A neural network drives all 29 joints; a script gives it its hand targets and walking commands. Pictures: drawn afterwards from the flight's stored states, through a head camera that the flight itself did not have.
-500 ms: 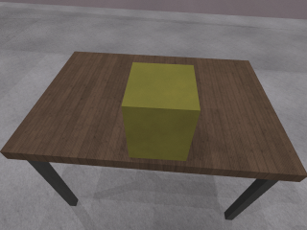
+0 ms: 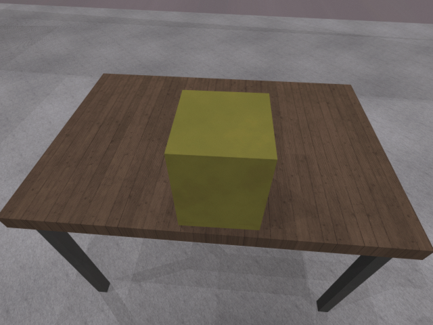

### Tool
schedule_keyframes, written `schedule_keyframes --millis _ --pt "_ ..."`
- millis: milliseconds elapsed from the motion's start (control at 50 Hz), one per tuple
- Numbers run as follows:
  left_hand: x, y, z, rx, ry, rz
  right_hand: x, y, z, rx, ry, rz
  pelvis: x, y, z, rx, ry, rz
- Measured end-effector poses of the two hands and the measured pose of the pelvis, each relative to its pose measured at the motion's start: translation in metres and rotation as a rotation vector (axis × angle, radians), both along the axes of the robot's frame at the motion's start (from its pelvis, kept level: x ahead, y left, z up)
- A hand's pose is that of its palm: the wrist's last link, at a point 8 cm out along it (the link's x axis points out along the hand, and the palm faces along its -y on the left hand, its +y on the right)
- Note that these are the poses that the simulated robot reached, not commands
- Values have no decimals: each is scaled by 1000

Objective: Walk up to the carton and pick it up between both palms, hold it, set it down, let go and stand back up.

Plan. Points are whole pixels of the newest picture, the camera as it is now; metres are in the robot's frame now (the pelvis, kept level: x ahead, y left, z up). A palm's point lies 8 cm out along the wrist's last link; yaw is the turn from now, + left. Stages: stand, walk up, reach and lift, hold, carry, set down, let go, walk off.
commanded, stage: stand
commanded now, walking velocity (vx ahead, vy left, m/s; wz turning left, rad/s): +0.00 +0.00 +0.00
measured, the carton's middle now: (221, 161) +0.48 +0.00 +0.02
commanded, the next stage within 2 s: none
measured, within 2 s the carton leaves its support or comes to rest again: neither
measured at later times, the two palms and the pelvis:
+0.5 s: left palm out of the picture +0.01 +0.24 -0.13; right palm out of the picture +0.01 -0.25 -0.13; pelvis +0.00 -0.01 +0.00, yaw +0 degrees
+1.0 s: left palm out of the picture +0.02 +0.23 -0.13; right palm out of the picture +0.01 -0.25 -0.14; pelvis +0.01 -0.01 +0.00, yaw +0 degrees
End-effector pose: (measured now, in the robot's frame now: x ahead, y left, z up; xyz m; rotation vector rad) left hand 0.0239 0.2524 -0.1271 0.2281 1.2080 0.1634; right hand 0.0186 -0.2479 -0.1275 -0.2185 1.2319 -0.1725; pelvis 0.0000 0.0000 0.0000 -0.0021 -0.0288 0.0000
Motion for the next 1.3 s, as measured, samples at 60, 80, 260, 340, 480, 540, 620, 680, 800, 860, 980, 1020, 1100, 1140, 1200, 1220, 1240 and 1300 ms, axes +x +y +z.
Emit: schedule_keyframes --millis 60,80,260,340,480,540,620,680,800,860,980,1020,1100,1140,1200,1220,1240,1300 --pt "-2 -2 0 -1 8 5 -2 -1 -1 1 11 -3 0 -1 0 0 0 0" --pt "-3 -3 -1 -2 10 7 -3 -1 -1 1 14 -4 0 -2 0 0 0 0" --pt "-7 -9 -2 -8 27 19 -8 -3 -3 4 38 -12 1 -5 1 0 -2 1" --pt "-9 -11 -3 -10 34 25 -9 -3 -4 6 47 -15 2 -7 1 0 -2 1" --pt "-12 -14 -4 -12 47 34 -12 -2 -6 11 64 -20 3 -8 1 -1 -1 1" --pt "-13 -15 -4 -12 53 38 -14 -2 -6 12 72 -21 4 -9 1 -1 0 1" --pt "-13 -17 -4 -14 59 41 -15 -2 -7 14 82 -24 5 -9 1 -2 1 0" --pt "-13 -17 -4 -15 63 43 -15 -1 -7 14 87 -26 6 -9 1 -2 1 0" --pt "-10 -19 -5 -18 64 44 -13 0 -8 15 89 -30 8 -9 1 -2 0 -2" --pt "-9 -20 -5 -20 64 44 -12 0 -8 16 90 -31 9 -9 1 -2 0 -2" --pt "-8 -22 -6 -23 70 46 -11 2 -8 19 96 -33 11 -9 2 -1 0 -4" --pt "-8 -22 -6 -24 73 46 -12 2 -9 20 99 -34 11 -9 2 -1 0 -5" --pt "-9 -23 -6 -24 80 46 -12 3 -9 20 104 -36 12 -9 2 -1 1 -6" --pt "-10 -23 -6 -24 83 47 -13 3 -9 21 106 -38 12 -9 2 -1 1 -7" --pt "-10 -23 -6 -24 86 47 -13 4 -9 22 109 -40 12 -9 2 -1 0 -9" --pt "-10 -23 -7 -24 87 47 -14 4 -10 22 110 -41 12 -9 2 -1 0 -9" --pt "-10 -23 -7 -24 88 47 -14 4 -10 22 111 -42 12 -9 2 -1 0 -9" --pt "-11 -23 -7 -25 91 46 -15 5 -10 23 114 -44 13 -9 2 -1 -1 -10"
